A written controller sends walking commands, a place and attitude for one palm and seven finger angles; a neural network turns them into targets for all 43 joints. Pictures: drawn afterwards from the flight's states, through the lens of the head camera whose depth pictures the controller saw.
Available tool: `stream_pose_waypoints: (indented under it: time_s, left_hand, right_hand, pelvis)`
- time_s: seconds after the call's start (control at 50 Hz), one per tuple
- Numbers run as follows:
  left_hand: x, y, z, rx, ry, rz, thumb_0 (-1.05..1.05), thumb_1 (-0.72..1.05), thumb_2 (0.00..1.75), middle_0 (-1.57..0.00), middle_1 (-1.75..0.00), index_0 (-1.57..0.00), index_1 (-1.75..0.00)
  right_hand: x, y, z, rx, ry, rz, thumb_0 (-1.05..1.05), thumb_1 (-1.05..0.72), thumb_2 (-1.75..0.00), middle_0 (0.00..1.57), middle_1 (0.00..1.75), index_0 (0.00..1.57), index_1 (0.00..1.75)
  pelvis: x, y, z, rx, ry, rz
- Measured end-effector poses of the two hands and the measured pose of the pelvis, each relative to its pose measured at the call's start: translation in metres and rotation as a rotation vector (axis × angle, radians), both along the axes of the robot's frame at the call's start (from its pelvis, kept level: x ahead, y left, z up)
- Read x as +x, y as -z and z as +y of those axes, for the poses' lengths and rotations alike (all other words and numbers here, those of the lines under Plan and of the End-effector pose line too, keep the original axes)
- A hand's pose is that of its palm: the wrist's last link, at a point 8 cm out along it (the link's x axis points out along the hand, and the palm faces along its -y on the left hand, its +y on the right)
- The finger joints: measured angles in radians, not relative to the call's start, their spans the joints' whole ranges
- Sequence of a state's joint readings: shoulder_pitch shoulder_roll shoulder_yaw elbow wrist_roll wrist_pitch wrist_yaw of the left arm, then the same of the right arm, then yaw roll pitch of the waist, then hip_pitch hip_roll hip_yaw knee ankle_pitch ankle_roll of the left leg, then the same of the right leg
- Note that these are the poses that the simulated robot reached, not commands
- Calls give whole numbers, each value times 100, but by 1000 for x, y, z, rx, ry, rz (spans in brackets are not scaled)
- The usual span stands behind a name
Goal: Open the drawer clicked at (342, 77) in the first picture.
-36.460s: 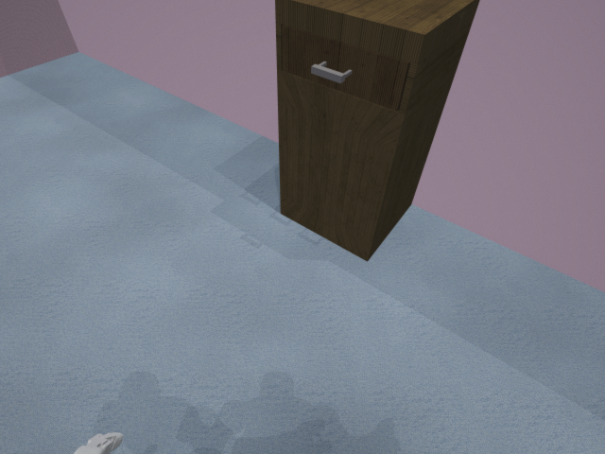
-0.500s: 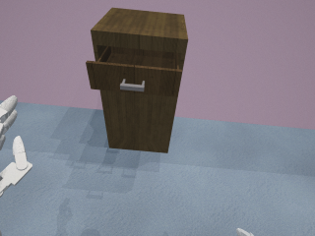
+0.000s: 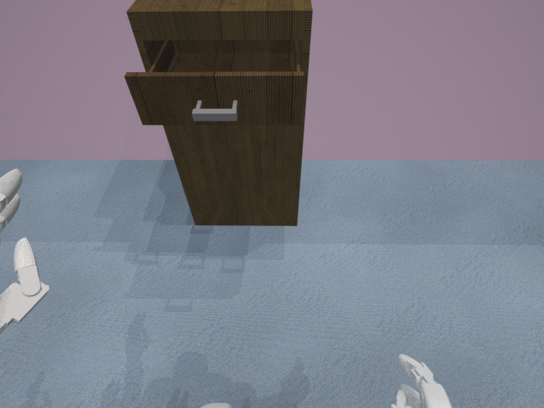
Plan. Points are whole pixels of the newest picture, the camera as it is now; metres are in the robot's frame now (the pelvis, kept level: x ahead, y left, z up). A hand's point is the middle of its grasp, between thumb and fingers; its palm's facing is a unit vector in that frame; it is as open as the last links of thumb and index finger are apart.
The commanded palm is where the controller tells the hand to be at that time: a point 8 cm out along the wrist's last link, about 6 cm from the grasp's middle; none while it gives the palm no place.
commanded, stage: stop stepping back and stand still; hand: left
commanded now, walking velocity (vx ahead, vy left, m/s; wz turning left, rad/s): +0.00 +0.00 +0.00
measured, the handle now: (216, 109) +0.76 +0.18 +0.01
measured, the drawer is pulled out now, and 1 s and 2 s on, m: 0.18 0.18 0.18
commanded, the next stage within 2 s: let the arm hang, fingers relaxed in 0.46 s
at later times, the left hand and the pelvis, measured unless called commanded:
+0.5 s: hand (45, 261) +0.23 +0.25 +0.18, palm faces +0.35 -0.82 -0.45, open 7.4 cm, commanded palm +0.17 +0.30 +0.20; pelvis +0.03 +0.02 +0.01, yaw -1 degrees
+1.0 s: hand out of the picture +0.02 +0.21 -0.17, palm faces -0.03 -0.99 -0.16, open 7.2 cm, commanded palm none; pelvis +0.01 +0.02 +0.01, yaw +1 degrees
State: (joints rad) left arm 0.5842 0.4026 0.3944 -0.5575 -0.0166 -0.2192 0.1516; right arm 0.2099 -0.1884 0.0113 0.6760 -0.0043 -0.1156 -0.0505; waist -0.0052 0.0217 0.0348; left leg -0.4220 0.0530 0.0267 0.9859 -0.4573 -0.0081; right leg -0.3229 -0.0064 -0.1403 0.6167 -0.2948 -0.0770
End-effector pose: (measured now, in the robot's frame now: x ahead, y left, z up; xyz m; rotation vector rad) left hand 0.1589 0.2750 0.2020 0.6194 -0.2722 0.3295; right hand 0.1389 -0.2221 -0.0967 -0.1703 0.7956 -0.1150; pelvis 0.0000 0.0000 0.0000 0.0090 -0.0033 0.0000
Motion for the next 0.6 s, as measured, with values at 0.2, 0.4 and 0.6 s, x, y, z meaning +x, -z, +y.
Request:
stream_pose_waypoints:
  time_s: [0.2, 0.4, 0.6]
  left_hand:
    - [10, 6, 3, -101, 23, -25, 1, 89, 89, -22, -30, -22, -30]
    - [29, 2, 22, -65, 13, -25, 1, 89, 89, -21, -30, -21, -30]
    - [43, 36, 25, -99, 36, 134, 1, 89, 89, -21, -30, -21, -30]
  right_hand:
    - [26, -39, -26, -142, 28, -64, 1, -90, -90, 20, 30, 20, 30]
    - [59, -47, 5, -91, -9, -130, 1, -90, -90, 20, 30, 20, 30]
    - [56, -25, 26, -11, -53, -68, 1, -90, -90, 21, 30, 21, 30]
  pelvis:
    - [21, -8, 6, -25, -4, -8]
    - [30, -9, 15, -20, 10, 6]
    - [35, -8, 26, -31, 4, 31]
